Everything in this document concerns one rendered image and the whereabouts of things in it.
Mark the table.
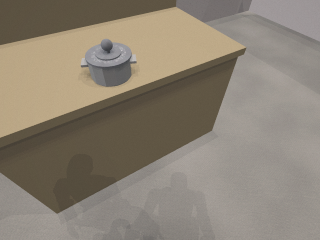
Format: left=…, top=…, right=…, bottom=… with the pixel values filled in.
left=0, top=0, right=247, bottom=214

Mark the lid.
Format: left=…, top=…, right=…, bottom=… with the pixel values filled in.
left=85, top=42, right=132, bottom=69

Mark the pot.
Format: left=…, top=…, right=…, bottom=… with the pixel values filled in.
left=80, top=54, right=137, bottom=87

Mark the knob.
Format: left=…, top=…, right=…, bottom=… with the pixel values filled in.
left=101, top=39, right=113, bottom=51

